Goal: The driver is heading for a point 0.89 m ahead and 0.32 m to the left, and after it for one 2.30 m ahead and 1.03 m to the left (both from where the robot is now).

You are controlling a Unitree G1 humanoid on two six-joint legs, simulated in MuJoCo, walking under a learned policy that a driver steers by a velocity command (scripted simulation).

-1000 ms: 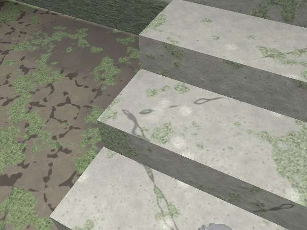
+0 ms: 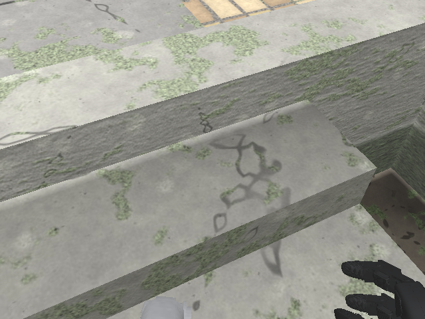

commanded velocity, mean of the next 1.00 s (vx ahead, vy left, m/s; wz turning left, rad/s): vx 0.74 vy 0.00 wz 0.69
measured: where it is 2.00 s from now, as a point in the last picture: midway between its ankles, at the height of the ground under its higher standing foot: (81, 56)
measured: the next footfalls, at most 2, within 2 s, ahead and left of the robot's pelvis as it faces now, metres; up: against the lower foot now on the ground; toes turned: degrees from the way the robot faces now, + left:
left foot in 0.20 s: +0.24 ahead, +0.15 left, +0.18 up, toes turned +5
right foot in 0.70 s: +0.71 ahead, +0.08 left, +0.36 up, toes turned +29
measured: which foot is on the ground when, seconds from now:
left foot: up 0.00-0.18, down 0.20-0.70, up 0.72-1.00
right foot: down 0.00-0.26, up 0.28-0.68, down 0.70-1.00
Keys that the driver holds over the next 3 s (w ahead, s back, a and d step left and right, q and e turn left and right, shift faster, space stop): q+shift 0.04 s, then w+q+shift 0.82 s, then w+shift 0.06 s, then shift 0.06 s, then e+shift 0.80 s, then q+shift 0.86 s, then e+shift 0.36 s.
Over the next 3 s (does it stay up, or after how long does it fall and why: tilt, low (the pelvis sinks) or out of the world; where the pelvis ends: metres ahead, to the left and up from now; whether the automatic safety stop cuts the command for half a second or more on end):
stays up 1.02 0.43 0.53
